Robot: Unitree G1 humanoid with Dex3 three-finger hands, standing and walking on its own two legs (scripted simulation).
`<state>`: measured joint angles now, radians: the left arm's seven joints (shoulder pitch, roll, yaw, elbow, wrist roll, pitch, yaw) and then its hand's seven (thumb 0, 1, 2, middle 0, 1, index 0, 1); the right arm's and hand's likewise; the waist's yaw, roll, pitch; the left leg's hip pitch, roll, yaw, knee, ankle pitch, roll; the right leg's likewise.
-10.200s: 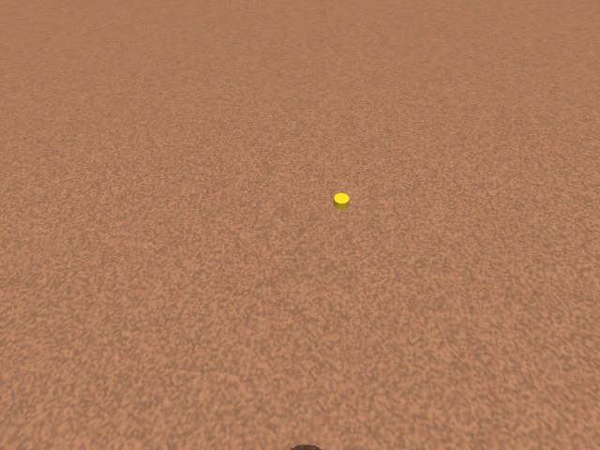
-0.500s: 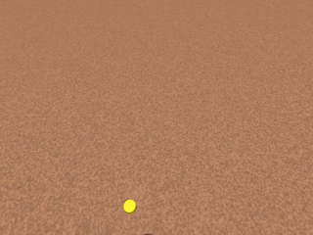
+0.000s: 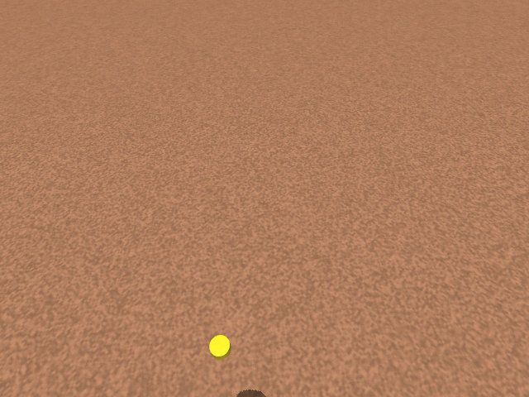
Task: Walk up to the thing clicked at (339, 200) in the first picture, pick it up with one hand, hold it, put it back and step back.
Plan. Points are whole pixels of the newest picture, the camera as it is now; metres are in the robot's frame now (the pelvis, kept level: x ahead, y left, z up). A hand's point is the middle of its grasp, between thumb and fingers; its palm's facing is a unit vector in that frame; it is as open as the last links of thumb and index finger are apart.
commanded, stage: stand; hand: left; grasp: from above
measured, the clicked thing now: (220, 347) +0.44 +0.20 -0.76
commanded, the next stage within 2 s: rise first in 0.48 s
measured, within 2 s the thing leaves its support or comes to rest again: neither
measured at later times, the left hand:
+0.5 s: hand out of the picture +0.08 +0.25 -0.16, palm faces -0.03 -0.94 -0.34, open 7.4 cm
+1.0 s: hand out of the picture +0.14 +0.25 -0.19, palm faces -0.09 -0.91 -0.40, open 12.2 cm
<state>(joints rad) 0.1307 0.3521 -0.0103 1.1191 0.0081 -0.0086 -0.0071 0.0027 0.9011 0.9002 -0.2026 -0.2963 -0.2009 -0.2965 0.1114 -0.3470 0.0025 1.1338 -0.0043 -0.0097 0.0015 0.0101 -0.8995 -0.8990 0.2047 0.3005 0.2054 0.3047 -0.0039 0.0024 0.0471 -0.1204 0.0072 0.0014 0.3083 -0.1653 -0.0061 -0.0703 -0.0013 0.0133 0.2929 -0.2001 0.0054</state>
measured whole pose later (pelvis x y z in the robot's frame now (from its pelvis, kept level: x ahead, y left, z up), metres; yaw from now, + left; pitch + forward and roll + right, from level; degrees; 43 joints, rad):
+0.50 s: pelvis +0.01 +0.00 +0.00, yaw +0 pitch -2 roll +0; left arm 0.12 0.35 -0.01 1.11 0.01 -0.01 0.00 0.00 0.90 0.90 -0.20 -0.30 -0.20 -0.30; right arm 0.10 -0.35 0.00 1.12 0.00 -0.01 0.00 0.01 -0.90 -0.90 0.20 0.30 0.21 0.30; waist 0.00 0.00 0.04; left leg -0.10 0.01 0.00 0.31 -0.18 -0.01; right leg -0.05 0.00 0.01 0.29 -0.21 0.00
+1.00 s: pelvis -0.01 +0.00 -0.04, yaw +0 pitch +10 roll -1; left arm 0.06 0.31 0.12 0.85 0.17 0.11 0.00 0.00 -0.14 0.96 -0.11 -0.97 -0.11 -0.96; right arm 0.25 -0.24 -0.03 0.68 0.04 -0.03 -0.01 0.01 -0.87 -0.89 0.20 0.30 0.20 0.30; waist -0.03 0.01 -0.06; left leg -0.60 0.01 -0.01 0.79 -0.36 0.00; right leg -0.54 0.01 0.00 0.77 -0.40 0.00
